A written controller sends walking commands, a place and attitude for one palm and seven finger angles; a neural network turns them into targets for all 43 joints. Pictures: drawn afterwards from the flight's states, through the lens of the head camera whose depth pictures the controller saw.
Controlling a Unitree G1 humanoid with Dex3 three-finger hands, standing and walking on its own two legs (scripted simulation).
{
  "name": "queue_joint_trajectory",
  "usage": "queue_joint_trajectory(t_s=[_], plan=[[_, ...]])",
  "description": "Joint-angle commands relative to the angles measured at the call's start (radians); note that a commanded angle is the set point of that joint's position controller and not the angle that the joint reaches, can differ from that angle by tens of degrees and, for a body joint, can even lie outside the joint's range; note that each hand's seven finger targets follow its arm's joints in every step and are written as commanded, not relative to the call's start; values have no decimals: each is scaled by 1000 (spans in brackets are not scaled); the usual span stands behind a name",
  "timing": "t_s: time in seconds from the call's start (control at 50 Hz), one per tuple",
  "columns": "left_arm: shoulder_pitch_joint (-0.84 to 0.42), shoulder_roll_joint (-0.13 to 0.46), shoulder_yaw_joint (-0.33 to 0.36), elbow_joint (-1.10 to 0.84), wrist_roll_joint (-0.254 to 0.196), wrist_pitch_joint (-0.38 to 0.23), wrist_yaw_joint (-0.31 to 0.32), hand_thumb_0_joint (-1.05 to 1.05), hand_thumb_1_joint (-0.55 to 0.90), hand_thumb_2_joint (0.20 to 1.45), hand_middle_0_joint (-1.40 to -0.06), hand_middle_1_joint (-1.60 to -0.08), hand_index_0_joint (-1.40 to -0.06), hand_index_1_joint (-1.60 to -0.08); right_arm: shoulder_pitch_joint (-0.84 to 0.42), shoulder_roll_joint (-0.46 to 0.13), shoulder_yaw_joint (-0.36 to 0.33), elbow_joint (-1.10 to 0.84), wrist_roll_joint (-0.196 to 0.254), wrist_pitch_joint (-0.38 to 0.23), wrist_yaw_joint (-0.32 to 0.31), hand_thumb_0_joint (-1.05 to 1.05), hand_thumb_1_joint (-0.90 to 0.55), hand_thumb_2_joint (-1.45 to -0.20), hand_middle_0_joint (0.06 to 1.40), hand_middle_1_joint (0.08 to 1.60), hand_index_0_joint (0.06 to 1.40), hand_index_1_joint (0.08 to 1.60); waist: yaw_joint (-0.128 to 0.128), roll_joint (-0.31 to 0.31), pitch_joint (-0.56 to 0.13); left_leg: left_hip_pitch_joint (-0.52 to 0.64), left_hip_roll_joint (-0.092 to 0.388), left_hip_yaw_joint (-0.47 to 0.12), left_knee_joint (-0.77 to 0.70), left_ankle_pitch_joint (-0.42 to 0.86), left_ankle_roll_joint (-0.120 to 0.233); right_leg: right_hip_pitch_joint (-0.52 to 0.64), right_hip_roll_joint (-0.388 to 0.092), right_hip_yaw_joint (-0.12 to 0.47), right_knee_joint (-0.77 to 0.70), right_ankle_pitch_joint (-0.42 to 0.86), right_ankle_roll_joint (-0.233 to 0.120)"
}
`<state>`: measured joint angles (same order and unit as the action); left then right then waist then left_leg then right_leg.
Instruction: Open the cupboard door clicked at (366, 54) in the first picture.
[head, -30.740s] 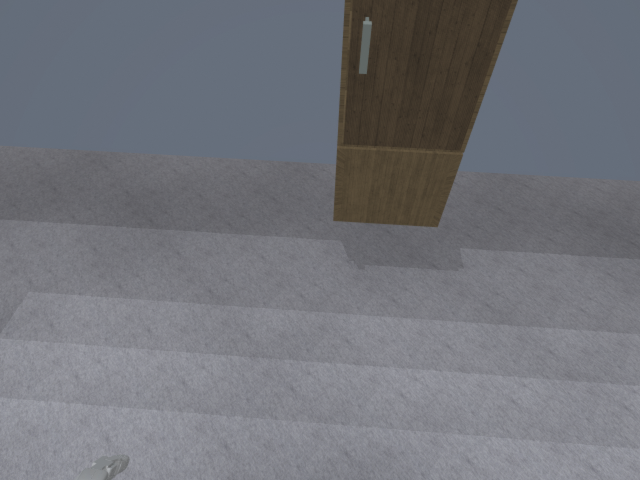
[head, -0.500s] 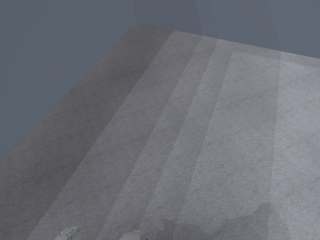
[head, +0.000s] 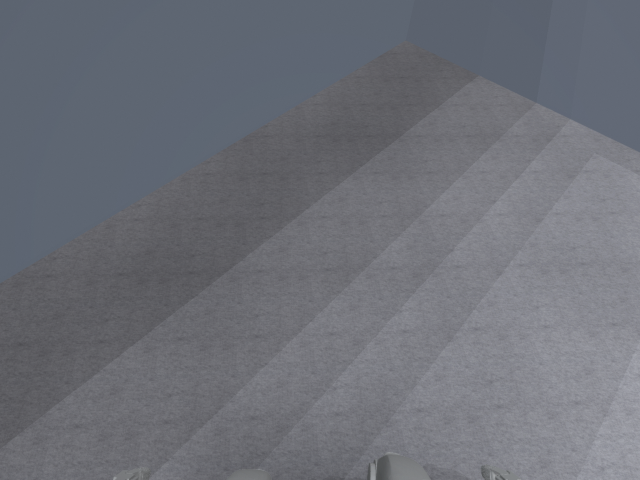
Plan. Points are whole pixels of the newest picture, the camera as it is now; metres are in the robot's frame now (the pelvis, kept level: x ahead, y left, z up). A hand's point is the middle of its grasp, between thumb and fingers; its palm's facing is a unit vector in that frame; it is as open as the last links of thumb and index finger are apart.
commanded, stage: turn to face it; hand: left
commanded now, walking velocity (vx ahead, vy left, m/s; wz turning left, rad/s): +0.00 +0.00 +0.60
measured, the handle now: out of the picture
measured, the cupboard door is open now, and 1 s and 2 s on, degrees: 37 37 37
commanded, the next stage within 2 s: none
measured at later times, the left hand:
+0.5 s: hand out of the picture -0.01 +0.19 -0.18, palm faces +0.35 -0.92 -0.21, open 7.4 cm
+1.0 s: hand out of the picture -0.05 +0.14 -0.15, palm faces +0.57 -0.77 -0.27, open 7.4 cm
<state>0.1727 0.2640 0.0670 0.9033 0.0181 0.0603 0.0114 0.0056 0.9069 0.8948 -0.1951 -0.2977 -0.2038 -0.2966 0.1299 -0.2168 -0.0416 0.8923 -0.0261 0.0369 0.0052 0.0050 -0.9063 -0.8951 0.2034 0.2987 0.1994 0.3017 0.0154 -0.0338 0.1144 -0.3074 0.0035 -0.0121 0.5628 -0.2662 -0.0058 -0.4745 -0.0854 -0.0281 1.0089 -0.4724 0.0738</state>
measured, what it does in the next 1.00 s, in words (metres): steps on the spot, turning left: right foot, then left foot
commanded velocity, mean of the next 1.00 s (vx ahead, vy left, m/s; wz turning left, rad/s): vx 0.00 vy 0.00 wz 0.60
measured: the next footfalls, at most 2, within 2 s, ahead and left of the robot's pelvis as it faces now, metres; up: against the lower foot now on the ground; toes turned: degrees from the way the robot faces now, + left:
right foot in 0.12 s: +0.08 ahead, -0.15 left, +0.00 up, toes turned +1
left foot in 0.44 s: +0.01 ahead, +0.09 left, +0.00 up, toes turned +23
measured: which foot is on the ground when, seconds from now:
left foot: down 0.00-0.12, up 0.14-0.42, down 0.44-0.82, up 0.84-1.00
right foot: up 0.00-0.10, down 0.12-0.44, up 0.46-0.80, down 0.82-1.00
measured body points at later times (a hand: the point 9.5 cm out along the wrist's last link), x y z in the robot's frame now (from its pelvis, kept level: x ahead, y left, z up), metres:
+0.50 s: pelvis -0.01 -0.02 -0.01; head +0.04 +0.02 +0.44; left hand -0.02 +0.24 -0.16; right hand +0.17 -0.24 -0.13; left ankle -0.03 +0.08 -0.73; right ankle +0.03 -0.15 -0.71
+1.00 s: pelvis +0.00 -0.07 +0.01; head +0.05 -0.05 +0.46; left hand -0.08 +0.18 -0.13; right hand +0.23 -0.24 -0.14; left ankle -0.08 +0.04 -0.66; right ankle +0.06 -0.17 -0.73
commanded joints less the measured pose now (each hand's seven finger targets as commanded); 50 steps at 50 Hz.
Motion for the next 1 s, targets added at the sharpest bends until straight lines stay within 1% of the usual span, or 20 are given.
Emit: queue_joint_trajectory(t_s=[0.0, 0.06, 0.1, 0.12, 0.2, 0.3, 0.38, 0.4, 0.42, 0.44, 0.52, 0.56, 0.68, 0.74, 0.76, 0.78, 0.8, 0.82, 0.88, 0.98], plan=[[38, 52, 17, -84, -2, -33, 1, 0, 900, 900, -200, -300, -200, -300, -15, -228, -74, -72, -4, -6, -9, 0, -900, -900, 200, 300, 200, 300, -15, 216, -146, 15, 201, -232, -179, 239, 151, 131, 54, -26, -222, 51, -3], [152, 85, 29, -65, 1, -52, 6, 0, 900, 900, -200, -300, -200, -300, -58, -204, -79, -90, 7, 2, -3, 0, -900, -900, 200, 300, 200, 300, 45, 144, -159, -133, 122, -212, -55, 98, 85, 373, 49, -24, -526, 223, -16], [159, 227, 48, -85, 19, -65, 18, 0, 900, 900, -200, -300, -200, -300, -47, -107, -64, -125, 14, -1, 8, 0, -900, -900, 200, 300, 200, 300, 63, -313, -155, -314, -75, 0, 426, -369, -27, 395, -396, 426, -770, 273, -192], [119, 197, 39, -96, 12, -69, 21, 0, 900, 900, -200, -300, -200, -300, -28, -148, -71, -110, 8, 8, 10, 0, -900, -900, 200, 300, 200, 300, 37, -264, -151, -275, -16, -54, 601, -330, -14, 288, -391, 382, -761, 215, -236], [-12, 108, 17, -128, 12, -65, 24, 0, 900, 900, -200, -300, -200, -300, 0, -88, -55, -59, 9, 25, 27, 0, -900, -900, 200, 300, 200, 300, -33, -180, -108, -214, 27, 19, 600, -183, -47, 230, -232, 60, -685, 424, -181], [88, 161, 37, -85, 16, -69, 24, 0, 900, 900, -200, -300, -200, -300, -38, -55, -37, -62, 18, 11, 31, 0, -900, -900, 200, 300, 200, 300, 25, -165, -155, -139, 11, 107, 256, -223, -53, 401, -277, -2, -600, 666, -200], [71, 169, 48, -77, 2, -59, 12, 0, 900, 900, -200, -300, -200, -300, 53, -89, -42, -47, 16, -2, 26, 0, -900, -900, 200, 300, 200, 300, -24, -114, -179, 81, 0, 122, -61, -13, -28, 306, -265, -84, -461, 560, -119], [68, 136, 45, -87, -4, -52, 9, 0, 900, 900, -200, -300, -200, -300, 99, -145, -57, -38, 12, -9, 26, 0, -900, -900, 200, 300, 200, 300, -51, 18, -208, 223, 87, 8, -160, 126, 8, 177, -224, -129, -331, 409, -67], [51, 65, 28, -128, -9, -44, 1, 0, 900, 900, -200, -300, -200, -300, 151, -261, -86, -40, 1, -13, 18, 0, -900, -900, 200, 300, 200, 300, -84, 339, -205, 319, 363, -369, -208, 462, 146, -88, -72, -170, -115, -102, 17], [-56, 68, 10, -170, 5, -35, 8, 0, 900, 900, -200, -300, -200, -300, 221, -295, -91, -17, -2, -5, 9, 0, -900, -900, 200, 300, 200, 300, -125, 271, -169, 260, 445, -415, -213, 508, 236, -135, -47, -57, 31, -191, 6], [-29, 66, 24, -93, 3, -28, 5, 0, 900, 900, -200, -300, -200, -300, 78, -203, -63, -38, 2, -20, -21, 0, -900, -900, 200, 300, 200, 300, -41, 214, -163, 170, 246, -239, -213, 412, 165, -118, -19, 38, 151, 50, 7], [-9, 63, 23, -79, 1, -28, 1, 0, 900, 900, -200, -300, -200, -300, 63, -197, -60, -41, 3, -24, -20, 0, -900, -900, 200, 300, 200, 300, -27, 185, -175, 179, 220, -206, -212, 393, 157, -86, -5, 31, 93, 78, 11], [-21, 46, 15, -94, -5, -30, 6, 0, 900, 900, -200, -300, -200, -300, 54, -213, -75, -42, -5, -7, -11, 0, -900, -900, 200, 300, 200, 300, -36, 191, -148, 72, 201, -297, -212, 239, 164, 88, 56, 0, -218, 46, -3], [74, 60, 20, -76, -7, -46, 11, 0, 900, 900, -200, -300, -200, -300, 9, -208, -81, -57, 4, -1, -8, 0, -900, -900, 200, 300, 200, 300, 7, 193, -179, -3, 154, -303, -125, 263, 125, 291, 85, -19, -484, 181, -16], [113, 93, 29, -70, -5, -56, 17, 0, 900, 900, -200, -300, -200, -300, 6, -178, -79, -66, 11, 0, -5, 0, -900, -900, 200, 300, 200, 300, 26, 109, -191, -100, 101, -279, -54, 160, 80, 422, 29, 28, -632, 231, -29], [134, 180, 48, -70, 12, -65, 26, 0, 900, 900, -200, -300, -200, -300, 19, -116, -71, -84, 19, -1, 2, 0, -900, -900, 200, 300, 200, 300, 37, -154, -193, -290, -32, -127, 151, -112, 2, 534, -221, 288, -746, 219, -105], [108, 214, 42, -84, 14, -62, 24, 0, 900, 900, -200, -300, -200, -300, -3, -118, -69, -101, 10, -3, 7, 0, -900, -900, 200, 300, 200, 300, 36, -264, -147, -304, -73, -28, 404, -347, -27, 405, -403, 390, -767, 307, -213], [80, 167, 36, -85, 8, -70, 28, 0, 900, 900, -200, -300, -200, -300, -5, -144, -75, -82, 3, 7, 7, 0, -900, -900, 200, 300, 200, 300, 19, -269, -136, -288, -22, -71, 558, -323, -21, 327, -373, 366, -746, 367, -237], [-10, 105, 17, -111, 7, -68, 26, 0, 900, 900, -200, -300, -200, -300, 5, -100, -62, -51, 9, 23, 22, 0, -900, -900, 200, 300, 200, 300, -35, -155, -104, -259, 17, -13, 627, -183, -50, 301, -237, 98, -670, 543, -201], [71, 145, 30, -86, 13, -68, 24, 0, 900, 900, -200, -300, -200, -300, -61, -72, -47, -59, 15, 22, 32, 0, -900, -900, 200, 300, 200, 300, 14, -161, -114, -170, 8, 77, 343, -198, -61, 378, -247, 14, -639, 627, -191]])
